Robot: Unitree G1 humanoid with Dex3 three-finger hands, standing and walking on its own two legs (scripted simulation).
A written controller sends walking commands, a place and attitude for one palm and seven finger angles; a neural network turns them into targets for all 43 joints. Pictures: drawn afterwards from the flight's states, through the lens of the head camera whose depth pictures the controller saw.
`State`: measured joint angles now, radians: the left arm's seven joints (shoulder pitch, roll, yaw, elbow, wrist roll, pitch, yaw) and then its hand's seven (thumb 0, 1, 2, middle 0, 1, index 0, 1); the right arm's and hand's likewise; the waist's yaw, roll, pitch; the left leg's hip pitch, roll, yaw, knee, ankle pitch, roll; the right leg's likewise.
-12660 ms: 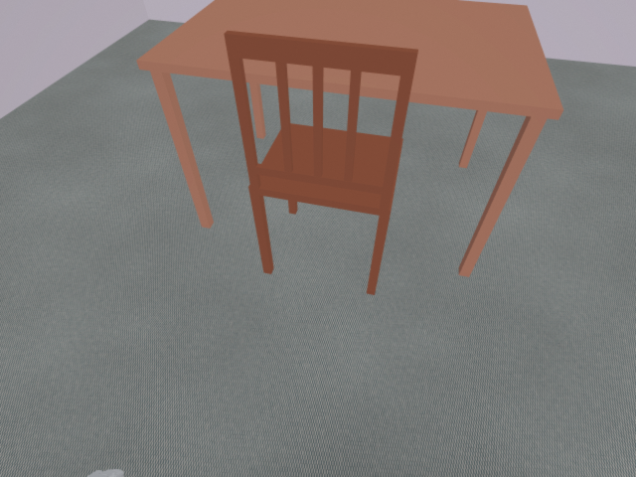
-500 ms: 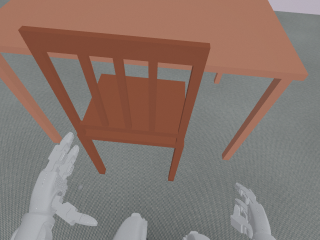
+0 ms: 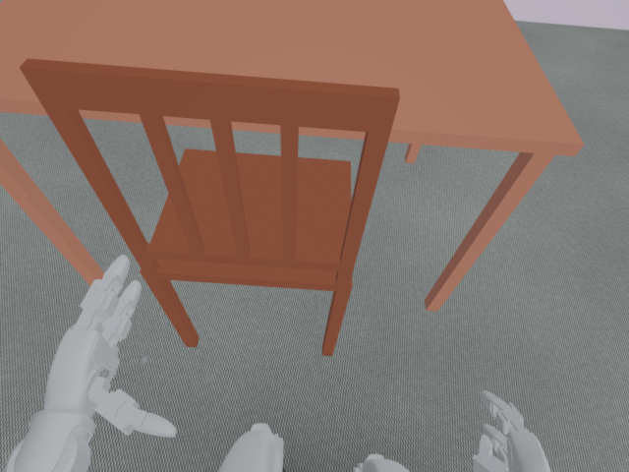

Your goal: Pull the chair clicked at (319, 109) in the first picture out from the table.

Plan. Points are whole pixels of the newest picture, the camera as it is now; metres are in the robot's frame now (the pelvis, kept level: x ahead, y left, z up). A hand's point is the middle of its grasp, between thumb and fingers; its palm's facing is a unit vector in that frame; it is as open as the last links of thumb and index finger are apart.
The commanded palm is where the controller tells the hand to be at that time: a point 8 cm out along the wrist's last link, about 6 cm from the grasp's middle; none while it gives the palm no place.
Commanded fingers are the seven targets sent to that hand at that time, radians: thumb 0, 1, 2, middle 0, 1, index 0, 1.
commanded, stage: raise the hand toward the chair's back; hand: left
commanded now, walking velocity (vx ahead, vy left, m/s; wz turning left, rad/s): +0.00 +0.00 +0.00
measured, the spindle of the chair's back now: (234, 199) +0.51 +0.15 +0.00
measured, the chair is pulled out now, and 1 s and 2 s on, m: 0.00 0.00 0.00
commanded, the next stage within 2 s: aim the fingers beside a spindle in 0.20 s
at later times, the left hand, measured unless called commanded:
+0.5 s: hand (164, 349) +0.25 +0.19 +0.03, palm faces -0.02 -1.00 -0.05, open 16.9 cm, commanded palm +0.24 +0.24 +0.03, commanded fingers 0.00 -0.50 0.30 -0.06 -0.08 -0.06 -0.08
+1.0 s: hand (191, 321) +0.30 +0.17 +0.01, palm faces -0.03 -1.00 -0.04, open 16.9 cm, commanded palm +0.28 +0.22 +0.01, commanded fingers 0.00 -0.50 0.30 -0.06 -0.08 -0.06 -0.08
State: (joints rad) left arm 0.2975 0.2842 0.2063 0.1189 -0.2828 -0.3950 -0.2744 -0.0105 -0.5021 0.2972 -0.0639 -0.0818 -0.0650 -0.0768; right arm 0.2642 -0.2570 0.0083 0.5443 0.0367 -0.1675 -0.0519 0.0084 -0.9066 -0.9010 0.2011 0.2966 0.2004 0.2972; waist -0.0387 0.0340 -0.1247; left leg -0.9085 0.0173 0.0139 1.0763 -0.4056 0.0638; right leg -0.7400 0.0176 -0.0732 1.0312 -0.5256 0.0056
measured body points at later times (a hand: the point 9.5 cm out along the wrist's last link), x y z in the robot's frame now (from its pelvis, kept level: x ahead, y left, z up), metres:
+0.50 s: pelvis +0.00 -0.01 -0.01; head +0.07 +0.00 +0.44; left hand +0.25 +0.24 +0.04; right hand +0.18 -0.25 -0.08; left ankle +0.07 +0.08 -0.66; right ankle -0.01 -0.13 -0.66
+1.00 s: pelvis +0.00 -0.02 -0.02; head +0.09 -0.01 +0.43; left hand +0.29 +0.22 +0.02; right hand +0.15 -0.27 -0.11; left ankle +0.07 +0.08 -0.66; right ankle -0.01 -0.13 -0.66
